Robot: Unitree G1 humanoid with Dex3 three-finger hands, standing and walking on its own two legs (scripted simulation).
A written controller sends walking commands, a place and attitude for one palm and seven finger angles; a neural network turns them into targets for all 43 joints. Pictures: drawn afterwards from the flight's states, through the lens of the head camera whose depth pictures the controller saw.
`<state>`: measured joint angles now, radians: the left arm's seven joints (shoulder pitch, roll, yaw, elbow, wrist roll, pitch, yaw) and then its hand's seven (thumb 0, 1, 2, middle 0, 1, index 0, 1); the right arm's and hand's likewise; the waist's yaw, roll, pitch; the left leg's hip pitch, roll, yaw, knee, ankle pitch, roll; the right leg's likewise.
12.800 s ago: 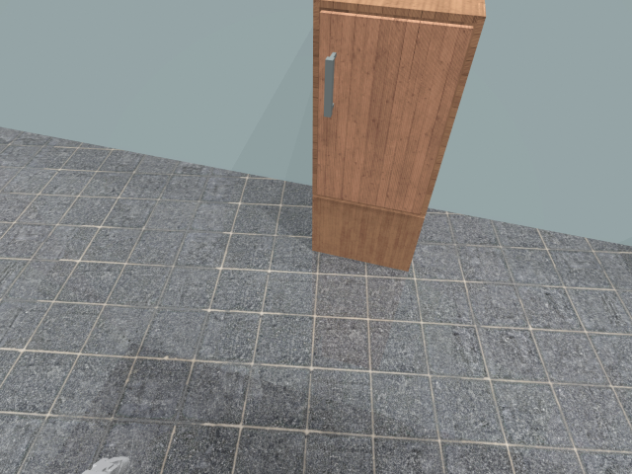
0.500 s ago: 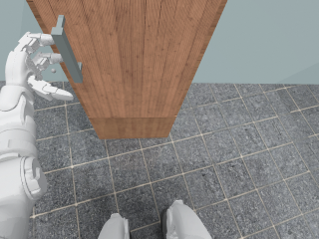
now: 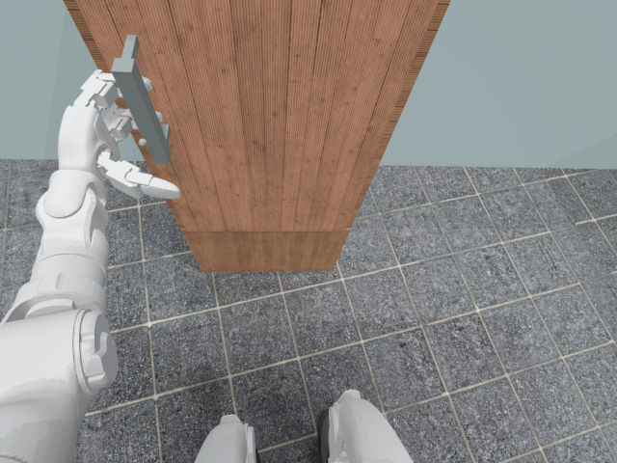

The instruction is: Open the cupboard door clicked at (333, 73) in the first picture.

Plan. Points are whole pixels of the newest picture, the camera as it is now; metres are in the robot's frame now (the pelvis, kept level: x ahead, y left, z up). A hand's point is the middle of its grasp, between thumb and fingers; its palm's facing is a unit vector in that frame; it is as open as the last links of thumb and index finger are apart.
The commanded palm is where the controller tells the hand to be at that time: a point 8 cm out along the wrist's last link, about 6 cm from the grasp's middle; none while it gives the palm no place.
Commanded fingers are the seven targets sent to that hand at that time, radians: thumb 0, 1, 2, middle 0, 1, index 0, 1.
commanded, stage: slide the fingers in behind the handle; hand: left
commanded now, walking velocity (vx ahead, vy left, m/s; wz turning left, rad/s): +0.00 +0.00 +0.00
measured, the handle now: (148, 106) +0.55 +0.17 +0.07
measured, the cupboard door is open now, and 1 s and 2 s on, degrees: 0 0 4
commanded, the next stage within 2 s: close the thumb around the handle in 0.84 s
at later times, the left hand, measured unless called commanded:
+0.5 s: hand (167, 142) +0.50 +0.14 +0.06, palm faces -0.04 -1.00 -0.03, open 13.9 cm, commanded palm +0.47 +0.19 +0.06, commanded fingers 0.00 -0.50 0.30 -0.30 -1.20 -0.30 -1.20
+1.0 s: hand (165, 145) +0.49 +0.14 +0.06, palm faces -0.05 -1.00 -0.02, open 14.0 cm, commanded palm +0.47 +0.19 +0.06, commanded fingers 0.00 -0.28 0.40 -0.32 -1.22 -0.32 -1.22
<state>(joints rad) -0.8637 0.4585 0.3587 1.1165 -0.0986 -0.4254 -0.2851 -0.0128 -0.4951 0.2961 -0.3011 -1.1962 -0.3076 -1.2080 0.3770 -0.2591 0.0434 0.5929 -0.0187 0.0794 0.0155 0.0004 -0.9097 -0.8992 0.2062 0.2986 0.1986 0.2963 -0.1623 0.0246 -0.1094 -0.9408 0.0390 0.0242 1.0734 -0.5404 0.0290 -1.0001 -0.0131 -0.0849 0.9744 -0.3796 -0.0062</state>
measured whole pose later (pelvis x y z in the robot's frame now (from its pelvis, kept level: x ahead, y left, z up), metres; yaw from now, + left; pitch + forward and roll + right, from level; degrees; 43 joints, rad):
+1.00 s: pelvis +0.00 -0.01 +0.00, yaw +0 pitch +22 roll -2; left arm -0.85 0.39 0.33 1.13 -0.09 -0.45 -0.21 -0.01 -0.49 0.30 -0.30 -1.20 -0.29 -1.20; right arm 0.39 -0.26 0.03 0.59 -0.02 0.06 0.02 0.00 -0.91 -0.90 0.21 0.30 0.20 0.30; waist -0.16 0.02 -0.11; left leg -0.91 0.03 0.03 1.05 -0.53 0.02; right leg -0.99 -0.01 -0.07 0.98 -0.38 -0.01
